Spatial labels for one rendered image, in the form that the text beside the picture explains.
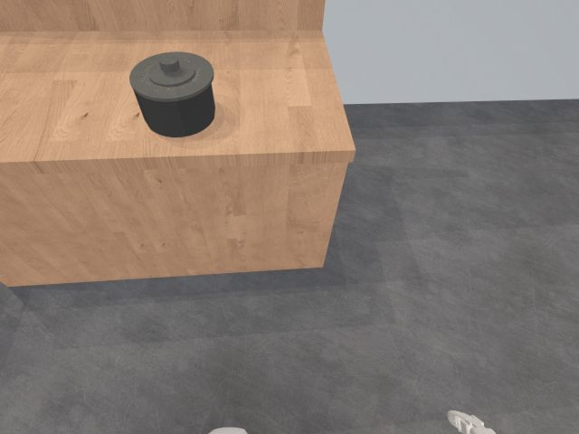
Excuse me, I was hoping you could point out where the lid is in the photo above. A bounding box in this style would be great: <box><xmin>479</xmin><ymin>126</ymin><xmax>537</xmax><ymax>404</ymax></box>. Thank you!
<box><xmin>129</xmin><ymin>52</ymin><xmax>214</xmax><ymax>102</ymax></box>

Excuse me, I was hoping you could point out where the table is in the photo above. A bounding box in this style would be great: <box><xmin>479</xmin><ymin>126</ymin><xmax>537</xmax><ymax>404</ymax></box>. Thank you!
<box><xmin>0</xmin><ymin>0</ymin><xmax>356</xmax><ymax>287</ymax></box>

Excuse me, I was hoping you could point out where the knob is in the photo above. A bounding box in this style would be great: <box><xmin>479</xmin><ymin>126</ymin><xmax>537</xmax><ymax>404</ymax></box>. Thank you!
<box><xmin>159</xmin><ymin>54</ymin><xmax>180</xmax><ymax>72</ymax></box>

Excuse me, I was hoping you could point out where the pot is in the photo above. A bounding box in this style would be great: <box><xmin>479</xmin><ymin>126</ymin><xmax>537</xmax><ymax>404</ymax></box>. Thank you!
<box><xmin>134</xmin><ymin>84</ymin><xmax>215</xmax><ymax>137</ymax></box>

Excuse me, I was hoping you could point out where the right robot hand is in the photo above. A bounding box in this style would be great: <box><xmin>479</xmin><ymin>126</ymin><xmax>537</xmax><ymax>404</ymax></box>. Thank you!
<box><xmin>448</xmin><ymin>410</ymin><xmax>496</xmax><ymax>434</ymax></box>

